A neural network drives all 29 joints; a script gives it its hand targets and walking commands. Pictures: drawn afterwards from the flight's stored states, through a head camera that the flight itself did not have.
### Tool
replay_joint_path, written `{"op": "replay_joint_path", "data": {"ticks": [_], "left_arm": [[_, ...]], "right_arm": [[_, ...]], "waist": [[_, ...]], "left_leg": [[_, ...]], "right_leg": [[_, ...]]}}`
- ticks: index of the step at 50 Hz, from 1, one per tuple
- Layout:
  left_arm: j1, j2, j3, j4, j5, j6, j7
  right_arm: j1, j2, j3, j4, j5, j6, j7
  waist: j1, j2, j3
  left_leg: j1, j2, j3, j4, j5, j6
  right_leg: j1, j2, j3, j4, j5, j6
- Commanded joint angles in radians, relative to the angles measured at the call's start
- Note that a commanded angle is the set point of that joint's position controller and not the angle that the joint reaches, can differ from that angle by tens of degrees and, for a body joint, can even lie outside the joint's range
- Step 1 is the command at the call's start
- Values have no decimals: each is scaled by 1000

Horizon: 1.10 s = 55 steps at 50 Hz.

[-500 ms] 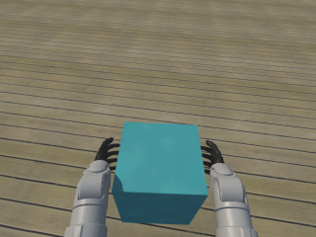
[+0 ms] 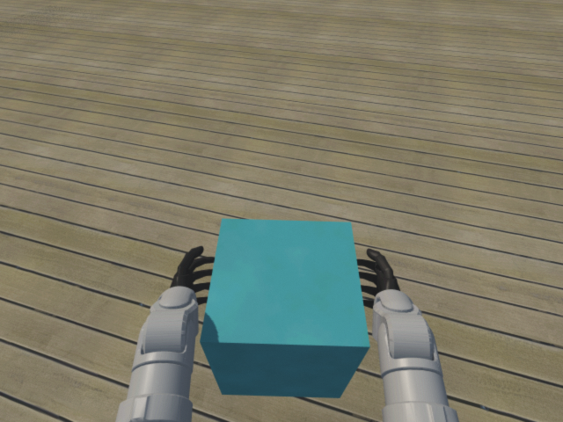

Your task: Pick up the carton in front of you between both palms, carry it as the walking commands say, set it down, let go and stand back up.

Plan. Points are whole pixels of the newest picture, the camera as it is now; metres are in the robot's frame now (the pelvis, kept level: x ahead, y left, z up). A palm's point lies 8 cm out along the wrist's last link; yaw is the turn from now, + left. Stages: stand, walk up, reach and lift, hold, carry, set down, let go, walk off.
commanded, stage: hold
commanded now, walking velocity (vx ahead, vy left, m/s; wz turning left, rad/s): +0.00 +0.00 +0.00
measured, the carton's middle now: (283, 312) +0.31 +0.01 -0.05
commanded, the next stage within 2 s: set down in 0.46 s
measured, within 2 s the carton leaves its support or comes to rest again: neither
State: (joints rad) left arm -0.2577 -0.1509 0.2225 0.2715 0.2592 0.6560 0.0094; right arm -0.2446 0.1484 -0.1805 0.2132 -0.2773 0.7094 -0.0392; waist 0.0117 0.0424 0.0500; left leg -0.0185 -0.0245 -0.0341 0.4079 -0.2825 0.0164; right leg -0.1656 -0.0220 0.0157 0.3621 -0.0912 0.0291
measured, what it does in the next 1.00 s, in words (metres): stands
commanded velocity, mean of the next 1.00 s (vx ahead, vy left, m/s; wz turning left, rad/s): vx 0.00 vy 0.00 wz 0.00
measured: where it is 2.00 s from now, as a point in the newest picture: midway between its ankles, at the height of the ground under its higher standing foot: outside the picture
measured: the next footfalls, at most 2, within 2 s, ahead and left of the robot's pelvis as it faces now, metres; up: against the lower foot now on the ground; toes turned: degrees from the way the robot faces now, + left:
none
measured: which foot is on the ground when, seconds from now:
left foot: down 0.00-1.00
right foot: down 0.00-1.00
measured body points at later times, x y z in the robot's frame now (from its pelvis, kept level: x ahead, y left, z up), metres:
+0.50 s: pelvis +0.00 -0.04 +0.00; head -0.03 -0.07 +0.45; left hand +0.30 +0.13 +0.04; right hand +0.31 -0.18 +0.03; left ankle -0.03 +0.11 -0.74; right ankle +0.07 -0.14 -0.74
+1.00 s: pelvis -0.02 -0.02 -0.04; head +0.15 -0.05 +0.38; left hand +0.36 +0.11 -0.10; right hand +0.36 -0.20 -0.11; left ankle -0.03 +0.11 -0.74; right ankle +0.07 -0.14 -0.74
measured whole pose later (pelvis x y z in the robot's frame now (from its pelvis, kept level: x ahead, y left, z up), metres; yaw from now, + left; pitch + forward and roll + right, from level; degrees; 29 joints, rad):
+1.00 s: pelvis -0.02 -0.02 -0.04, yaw +2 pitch +16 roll +1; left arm -0.59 -0.24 0.48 0.55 0.38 0.24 0.05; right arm -0.61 0.11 -0.48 0.54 -0.40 0.27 0.07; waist -0.06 0.06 0.11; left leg -0.67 -0.07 -0.09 0.75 -0.36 -0.01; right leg -0.80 0.01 0.08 0.68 -0.16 0.02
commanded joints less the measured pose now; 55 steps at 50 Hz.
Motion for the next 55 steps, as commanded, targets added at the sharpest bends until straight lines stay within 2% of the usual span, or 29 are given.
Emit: {"op": "replay_joint_path", "data": {"ticks": [1, 12, 26, 29, 32, 36, 40, 43, 46, 50, 53, 55], "left_arm": [[-503, -913, -539, -14, -242, -33, -261], [-537, -935, -461, 50, -203, -41, -283], [-596, -933, -428, 72, -192, -45, -290], [-655, -939, -390, 128, -170, -61, -288], [-735, -942, -310, 224, -121, -92, -279], [-808, -892, -163, 337, -23, -145, -232], [-776, -782, -28, 389, 69, -223, -177], [-735, -736, -13, 380, 89, -311, -156], [-751, -778, -90, 361, 53, -415, -145], [-823, -859, -265, 329, -32, -525, -132], [-887, -886, -405, 262, -104, -564, -117], [-921, -886, -469, 218, -138, -566, -103]], "right_arm": [[-432, 929, 509, -29, 231, -53, 246], [-525, 971, 517, 14, 249, -40, 285], [-556, 966, 486, 51, 243, -30, 291], [-610, 955, 429, 112, 215, -45, 293], [-691, 923, 326, 213, 160, -79, 298], [-775, 826, 149, 340, 57, -139, 288], [-748, 681, 6, 404, -38, -224, 268], [-721, 621, -14, 417, -64, -319, 264], [-747, 655, 54, 416, -35, -425, 273], [-810, 732, 199, 391, 28, -531, 290], [-864, 756, 307, 322, 86, -567, 296], [-891, 756, 349, 283, 113, -569, 295]], "waist": [[-42, -14, -242], [-2, -44, -249], [-15, -58, -258], [-23, -47, -232], [-36, -32, -198], [-58, -23, -155], [-65, -25, -170], [-64, -16, -255], [-64, -15, -399], [-81, -34, -676], [-98, -60, -951], [-101, -60, -1098]], "left_leg": [[-246, -38, -78, -132, 188, -13], [-352, -52, -63, -147, 16, 28], [-364, -58, -62, -123, -10, 35], [-394, -58, -56, -110, -53, 33], [-445, -59, -51, -80, -106, 28], [-529, -62, -50, -20, -135, 19], [-608, -78, -43, 48, -78, 2], [-663, -97, -26, 110, 22, -20], [-734, -113, -21, 178, 120, -41], [-865, -129, -16, 300, 233, -69], [-978, -135, -8, 393, 292, -85], [-1025, -137, -3, 448, 318, -91]], "right_leg": [[346, 133, 27, 27, 111, -35], [450, 93, 52, -1, 11, -6], [455, 69, 79, -18, -32, 3], [426, 73, 71, -8, -89, -4], [372, 80, 57, 20, -157, -15], [265, 92, 35, 83, -179, -29], [122, 107, 18, 166, -66, -36], [36, 118, 10, 240, 85, -36], [-8, 126, 14, 323, 225, -40], [-14, 125, 37, 470, 433, -47], [23, 116, 45, 587, 597, -41], [-4, 115, 39, 648, 628, -32]]}}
